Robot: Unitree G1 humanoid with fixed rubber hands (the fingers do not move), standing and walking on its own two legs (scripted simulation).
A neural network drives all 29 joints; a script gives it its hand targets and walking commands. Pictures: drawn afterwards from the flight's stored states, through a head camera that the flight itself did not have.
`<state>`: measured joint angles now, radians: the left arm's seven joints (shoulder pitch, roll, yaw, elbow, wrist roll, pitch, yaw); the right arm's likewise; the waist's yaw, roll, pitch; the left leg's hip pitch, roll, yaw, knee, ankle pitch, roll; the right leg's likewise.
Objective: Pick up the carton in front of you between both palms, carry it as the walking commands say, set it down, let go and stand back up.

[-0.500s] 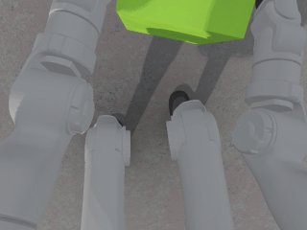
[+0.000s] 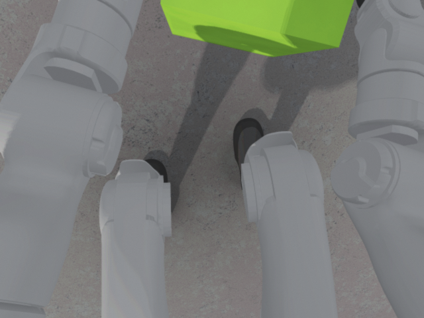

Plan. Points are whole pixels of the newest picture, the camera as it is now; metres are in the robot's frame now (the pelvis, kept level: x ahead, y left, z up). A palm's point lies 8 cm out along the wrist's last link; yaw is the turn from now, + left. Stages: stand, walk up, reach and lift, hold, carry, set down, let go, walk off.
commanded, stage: set down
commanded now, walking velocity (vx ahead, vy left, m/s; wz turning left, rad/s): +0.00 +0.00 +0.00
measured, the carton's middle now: out of the picture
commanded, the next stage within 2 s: let go in 1.90 s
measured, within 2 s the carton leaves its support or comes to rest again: neither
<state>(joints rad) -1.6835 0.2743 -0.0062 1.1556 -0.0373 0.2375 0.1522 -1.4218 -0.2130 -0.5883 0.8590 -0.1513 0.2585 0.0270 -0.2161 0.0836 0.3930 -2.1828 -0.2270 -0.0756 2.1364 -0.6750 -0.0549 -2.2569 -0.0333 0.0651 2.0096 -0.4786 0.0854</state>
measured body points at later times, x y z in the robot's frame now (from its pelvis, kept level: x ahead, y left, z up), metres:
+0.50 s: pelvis +0.00 +0.00 -0.01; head +0.39 -0.04 +0.20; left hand +0.60 -0.01 -0.21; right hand +0.49 -0.31 -0.20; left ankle +0.08 +0.11 -0.37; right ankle +0.13 -0.15 -0.37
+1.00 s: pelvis -0.01 -0.02 -0.01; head +0.38 -0.06 +0.19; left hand +0.63 +0.00 -0.18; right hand +0.50 -0.35 -0.18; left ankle +0.08 +0.10 -0.37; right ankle +0.13 -0.15 -0.37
